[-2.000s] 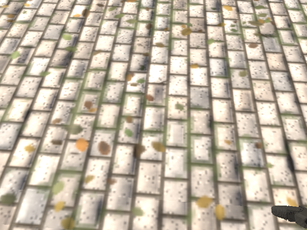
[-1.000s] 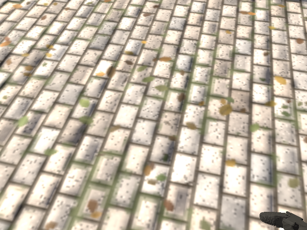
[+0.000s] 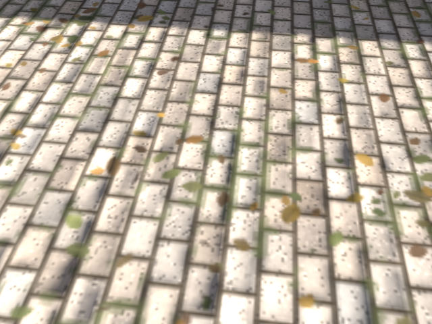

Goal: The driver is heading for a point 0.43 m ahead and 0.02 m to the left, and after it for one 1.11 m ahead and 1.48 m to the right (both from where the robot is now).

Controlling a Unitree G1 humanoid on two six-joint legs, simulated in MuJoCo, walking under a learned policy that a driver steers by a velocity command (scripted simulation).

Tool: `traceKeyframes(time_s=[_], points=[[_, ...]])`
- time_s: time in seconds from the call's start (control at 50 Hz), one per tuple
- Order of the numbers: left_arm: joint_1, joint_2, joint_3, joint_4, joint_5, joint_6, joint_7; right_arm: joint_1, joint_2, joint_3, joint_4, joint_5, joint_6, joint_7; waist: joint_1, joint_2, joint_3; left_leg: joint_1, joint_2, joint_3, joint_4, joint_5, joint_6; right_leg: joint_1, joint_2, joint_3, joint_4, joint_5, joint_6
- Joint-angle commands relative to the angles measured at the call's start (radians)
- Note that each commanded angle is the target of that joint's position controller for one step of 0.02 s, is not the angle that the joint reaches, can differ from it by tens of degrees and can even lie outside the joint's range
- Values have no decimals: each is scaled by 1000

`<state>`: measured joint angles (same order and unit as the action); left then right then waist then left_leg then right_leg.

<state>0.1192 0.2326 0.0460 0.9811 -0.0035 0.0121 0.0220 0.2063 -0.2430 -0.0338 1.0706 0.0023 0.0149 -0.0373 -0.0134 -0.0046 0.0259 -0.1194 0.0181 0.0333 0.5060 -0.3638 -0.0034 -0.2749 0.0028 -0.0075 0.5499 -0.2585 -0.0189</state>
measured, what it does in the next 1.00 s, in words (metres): walks ahead: left foot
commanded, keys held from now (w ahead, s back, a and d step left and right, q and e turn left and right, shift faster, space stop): w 0.58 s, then w+e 0.42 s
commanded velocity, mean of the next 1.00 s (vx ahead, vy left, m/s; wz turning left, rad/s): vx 0.42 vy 0.00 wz -0.13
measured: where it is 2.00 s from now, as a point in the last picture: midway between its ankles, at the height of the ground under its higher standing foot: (280, 207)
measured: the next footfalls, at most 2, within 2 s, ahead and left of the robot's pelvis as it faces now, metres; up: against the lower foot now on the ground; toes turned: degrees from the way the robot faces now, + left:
left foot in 0.66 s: +0.42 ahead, +0.14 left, +0.00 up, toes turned +1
right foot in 1.24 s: +0.68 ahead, -0.15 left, +0.00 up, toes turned -22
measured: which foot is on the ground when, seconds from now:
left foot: down 0.00-0.20, up 0.22-0.64, down 0.66-1.00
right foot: down 0.00-0.68, up 0.70-1.00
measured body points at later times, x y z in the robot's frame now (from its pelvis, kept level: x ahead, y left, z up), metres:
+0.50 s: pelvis +0.15 -0.02 +0.01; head +0.16 -0.02 +0.46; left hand +0.08 +0.23 -0.13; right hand +0.32 -0.27 -0.11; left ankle +0.29 +0.14 -0.68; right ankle +0.04 -0.11 -0.73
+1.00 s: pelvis +0.41 +0.05 +0.01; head +0.42 +0.04 +0.46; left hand +0.58 +0.30 -0.11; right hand +0.38 -0.22 -0.13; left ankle +0.38 +0.14 -0.73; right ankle +0.53 -0.15 -0.65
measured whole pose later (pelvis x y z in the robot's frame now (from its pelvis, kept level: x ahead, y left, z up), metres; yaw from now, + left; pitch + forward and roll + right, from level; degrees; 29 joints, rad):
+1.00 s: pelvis +0.41 +0.05 +0.01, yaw -10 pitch +0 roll +2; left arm 0.17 0.27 0.10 0.92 -0.03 -0.04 0.01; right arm 0.30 -0.24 -0.06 1.05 -0.02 -0.10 -0.01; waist -0.04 -0.03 0.01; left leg -0.03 -0.04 0.21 0.24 -0.21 0.05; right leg -0.72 -0.13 0.08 0.94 -0.02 -0.04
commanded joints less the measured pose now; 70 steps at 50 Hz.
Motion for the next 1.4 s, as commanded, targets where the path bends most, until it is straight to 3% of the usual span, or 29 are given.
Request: traceKeyframes(time_s=[0.02, 0.12, 0.18, 0.2, 0.22, 0.24, 0.26, 0.3, 0.34, 0.44, 0.58, 0.62, 0.66, 0.68, 0.7, 0.72, 0.76, 0.82, 0.88, 1.0, 1.12, 1.18, 1.22, 1.24, 1.26, 1.28, 1.3, 1.36, 1.4], points=[[-25, 120, 28, -35, -6, -16, 6, 36, -123, -22, -25, 11, -18, -7, -4, 32, 81, -172, 53, -83, -140, -315, 91, -38, -9, 30, -69, -357, -53], [-78, 67, 19, -60, -24, -89, -27, 128, -183, -44, 2, 26, -79, 5, -18, 175, 164, -49, 304, -414, -276, -274, 231, -236, -6, -42, 157, -131, -48], [119, 91, 37, 12, -30, -102, -38, 26, -155, -38, -35, 27, -88, 20, 90, 120, 94, -164, 209, -241, -127, 22, 158, 79, 6, -40, -23, -81, -84], [244, 168, 64, 50, -27, -107, -36, -43, -132, -30, -77, 28, -96, 21, 141, -20, 61, -300, 83, -89, 117, 214, 89, 248, -77, 150, -139, -78, -137], [383, 277, 93, 84, -25, -109, -43, -47, -85, -20, -111, 17, -112, 17, 173, -290, -26, -512, -50, 24, 490, 89, 10, 474, -279, 546, -283, -26, -260], [370, 186, 57, 81, -10, -119, -49, -54, -101, -25, -120, 20, -124, 21, 139, -221, -47, -635, -43, -96, 684, -181, 20, 512, -368, 685, -326, 61, -290], [305, 134, 37, 65, -5, -126, -49, -38, -104, -29, -113, 43, -130, 31, 94, -134, -3, -679, 10, -136, 772, -143, 52, 471, -366, 584, -302, 112, -265], [228, 100, 19, 38, -6, -129, -53, -39, -94, -34, -103, 46, -129, 39, 52, -41, 40, -689, 82, -111, 716, 15, 81, 393, -304, 378, -326, 199, -213], [236, 77, 5, 42, 0, -118, -46, -47, -86, -44, -104, 31, -116, 44, 39, -72, 40, -609, 109, -75, 606, 100, 69, 328, -239, 240, -359, 286, -170], [279, 140, 11, 47, 6, -101, -11, -220, -23, -25, -172, 17, -98, 48, 62, -58, 85, -568, 79, -16, 276, 266, 6, 233, -208, 126, -433, 310, -172], [325, 153, 30, 74, -16, -94, -4, -341, -71, -24, -232, 28, -104, 75, 54, -78, 115, -471, 47, -19, 47, 350, 57, 308, -266, 71, -422, 340, -148], [300, 168, 37, 65, -15, -85, -5, -261, -117, -46, -223, 26, -111, 76, -7, -95, 49, -315, 4, 1, 31, 297, 84, 328, -268, 71, -299, 607, -128], [266, 143, 25, 39, -2, -74, -7, 69, -200, -93, -133, 25, -110, 60, -160, -81, -151, 143, 20, -34, 45, 262, 134, 150, -177, 26, 94, 661, -73], [366, 38, -3, 19, 2, -81, -13, 213, -295, -116, -107, -2, -107, 51, -132, 124, -321, 524, 291, -432, -9, 47, 252, -218, -31, -28, 491, 243, -5], [372, 9, -13, 25, -18, -101, -15, 218, -248, -94, -103, 0, -107, 57, -123, 256, -417, 534, 404, -780, -218, -127, 301, -339, 43, 101, 718, -303, -5], [291, 103, 16, 2, -49, -115, -15, 121, -183, -73, -113, 8, -115, 59, -106, 198, -255, 388, 373, -680, -260, -196, 248, -425, -14, 149, 811, -264, -23], [204, 119, 29, -25, -46, -115, -2, -47, -106, -49, -138, 1, -129, 62, -36, 96, -74, 82, 314, -408, -311, -43, 185, -392, -113, 104, 751, -98, -47], [264, 58, 40, -6, -36, -68, 3, -99, -57, -39, -121, -16, -140, 64, 37, 116, -29, -106, 244, -181, -381, 98, 154, -252, -165, 111, 657, -22, -54], [189, 69, 52, -47, -30, -44, 7, -69, -99, -48, -105, -20, -143, 45, 43, 79, 23, -118, 246, -83, -425, 167, 177, -349, -169, 121, 592, 79, -36], [23, 61, 50, -109, -19, -60, -28, 10, -136, -52, -103, -22, -132, 11, 1, 35, 56, -1, 233, 75, -429, 307, 162, -445, -144, 72, 306, 327, -10], [-163, 36, 24, -213, -19, -62, -72, 135, -170, -66, -87, 0, -93, 8, -63, 21, 104, 222, 285, 164, -340, 480, 153, -506, -119, -32, 124, 232, -41], [-114, 82, 42, -241, -23, -57, -88, 98, -210, -79, -113, 11, -73, 4, -2, 82, 31, 258, 291, 211, -166, 951, 124, -336, -34, -119, 103, 86, -90], [122, 169, 89, -198, -31, -55, -82, 59, -228, -82, -133, 19, -59, 2, 138, 95, -104, 182, 254, 241, 171, 1113, 84, 0, 56, -146, 32, 98, -152], [284, 255, 128, -158, -30, -47, -59, 60, -213, -75, -151, 8, -66, 2, 204, 16, -196, -49, 213, 239, 464, 845, 33, 310, -9, 15, -16, 98, -204], [276, 361, 142, -155, -34, -51, -48, 146, -34, -25, -205, -29, -97, 22, 74, -253, -265, -519, 0, 154, 823, -151, -33, 643, -274, 576, -85, 0, -387], [325, 297, 117, -181, -12, -64, -51, 45, -98, -30, -238, 20, -150, 37, 131, -150, -397, -650, -52, -93, 946, -233, -16, 722, -353, 859, -259, -99, -439], [292, 230, 99, -175, -3, -77, -51, -67, -144, -43, -268, 58, -176, 44, 149, -97, -258, -747, 5, -117, 925, -136, 19, 653, -325, 709, -280, -12, -374], [89, 127, 65, -229, -3, -93, -45, -35, -161, -59, -241, 11, -169, 32, 17, 2, -103, -549, 111, -126, 689, 33, 22, 243, -209, 398, -297, 260, -292], [86, 144, 65, -237, -7, -95, -36, -25, -144, -63, -250, -2, -140, 33, -11, 7, -78, -493, 113, -112, 592, 57, -10, 144, -187, 350, -328, 331, -291]])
